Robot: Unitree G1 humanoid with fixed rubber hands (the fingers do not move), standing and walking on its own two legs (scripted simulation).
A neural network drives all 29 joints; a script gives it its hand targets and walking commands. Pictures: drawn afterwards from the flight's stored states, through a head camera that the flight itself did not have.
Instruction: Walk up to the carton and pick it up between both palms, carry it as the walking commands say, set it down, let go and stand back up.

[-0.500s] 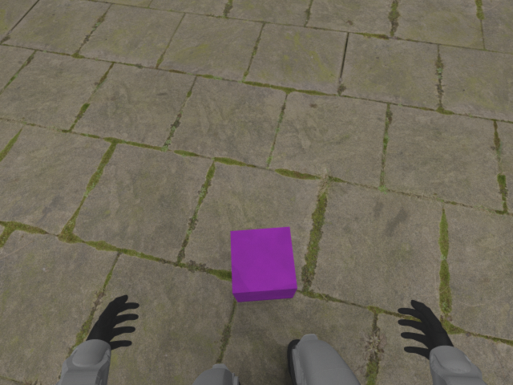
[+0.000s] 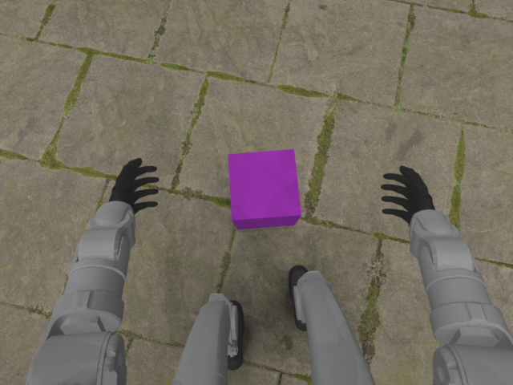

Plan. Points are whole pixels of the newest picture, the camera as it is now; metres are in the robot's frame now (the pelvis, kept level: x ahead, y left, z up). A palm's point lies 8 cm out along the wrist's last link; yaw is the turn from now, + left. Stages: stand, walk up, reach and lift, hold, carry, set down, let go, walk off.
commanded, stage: reach and lift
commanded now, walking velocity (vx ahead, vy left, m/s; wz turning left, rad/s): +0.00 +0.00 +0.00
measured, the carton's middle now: (263, 192) +0.52 -0.04 -0.59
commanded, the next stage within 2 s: none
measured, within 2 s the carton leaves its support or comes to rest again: neither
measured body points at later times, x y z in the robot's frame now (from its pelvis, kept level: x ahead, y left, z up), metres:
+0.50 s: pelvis +0.03 -0.02 -0.02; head +0.32 -0.03 +0.32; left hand +0.52 +0.18 -0.15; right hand +0.50 -0.23 -0.15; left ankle +0.04 +0.11 -0.66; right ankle +0.13 -0.13 -0.66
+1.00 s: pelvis +0.00 +0.00 -0.10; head +0.33 +0.01 +0.20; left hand +0.53 +0.17 -0.25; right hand +0.51 -0.22 -0.25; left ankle +0.04 +0.11 -0.66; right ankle +0.13 -0.13 -0.66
